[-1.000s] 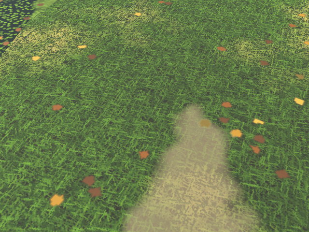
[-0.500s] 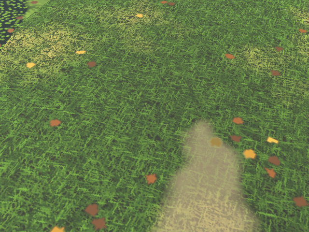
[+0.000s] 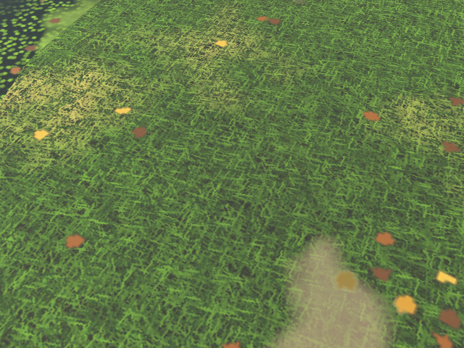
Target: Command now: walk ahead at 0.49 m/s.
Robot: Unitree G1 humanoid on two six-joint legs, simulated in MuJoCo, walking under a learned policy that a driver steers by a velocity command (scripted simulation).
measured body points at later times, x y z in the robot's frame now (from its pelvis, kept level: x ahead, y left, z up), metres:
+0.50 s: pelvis +0.28 +0.06 +0.00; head +0.31 +0.07 +0.45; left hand +0.32 +0.31 -0.15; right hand +0.31 -0.19 -0.14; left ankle +0.31 +0.12 -0.74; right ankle +0.24 -0.07 -0.66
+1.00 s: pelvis +0.56 +0.01 -0.01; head +0.59 +0.00 +0.44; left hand +0.66 +0.26 -0.14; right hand +0.54 -0.23 -0.17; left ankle +0.44 +0.13 -0.65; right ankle +0.62 -0.05 -0.75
